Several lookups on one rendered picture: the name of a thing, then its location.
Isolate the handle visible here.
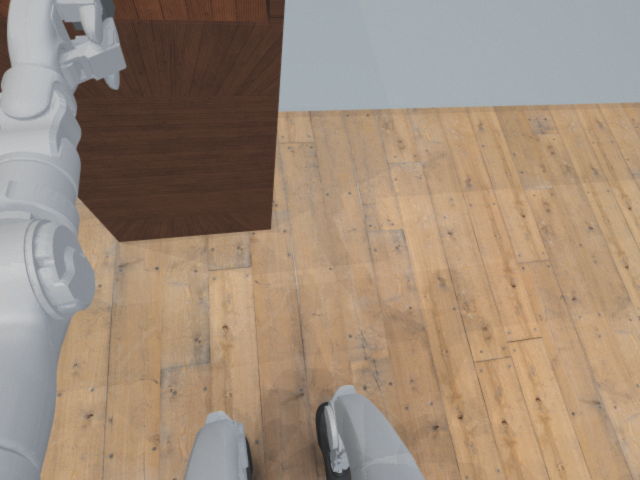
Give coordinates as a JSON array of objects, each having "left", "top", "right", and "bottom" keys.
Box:
[{"left": 72, "top": 0, "right": 115, "bottom": 30}]

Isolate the left robot thigh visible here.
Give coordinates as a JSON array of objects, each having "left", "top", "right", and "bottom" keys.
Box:
[{"left": 183, "top": 419, "right": 248, "bottom": 480}]

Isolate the drawer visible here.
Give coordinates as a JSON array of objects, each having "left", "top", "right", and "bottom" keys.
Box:
[{"left": 0, "top": 0, "right": 266, "bottom": 22}]

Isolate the robot thigh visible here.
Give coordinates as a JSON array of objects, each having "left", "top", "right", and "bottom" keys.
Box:
[
  {"left": 183, "top": 419, "right": 248, "bottom": 480},
  {"left": 324, "top": 393, "right": 425, "bottom": 480}
]

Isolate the cabinet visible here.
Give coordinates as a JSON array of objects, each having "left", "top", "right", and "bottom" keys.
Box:
[{"left": 0, "top": 0, "right": 285, "bottom": 242}]

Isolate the left robot hand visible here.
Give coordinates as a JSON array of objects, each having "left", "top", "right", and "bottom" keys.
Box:
[{"left": 7, "top": 0, "right": 126, "bottom": 95}]

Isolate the left robot upper arm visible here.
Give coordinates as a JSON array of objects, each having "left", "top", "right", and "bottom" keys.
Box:
[{"left": 0, "top": 219, "right": 95, "bottom": 480}]

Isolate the right robot thigh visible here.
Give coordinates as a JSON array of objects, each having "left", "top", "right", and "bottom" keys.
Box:
[{"left": 324, "top": 393, "right": 425, "bottom": 480}]

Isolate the robot left forearm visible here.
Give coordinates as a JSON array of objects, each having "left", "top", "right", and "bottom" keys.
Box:
[{"left": 0, "top": 65, "right": 81, "bottom": 240}]

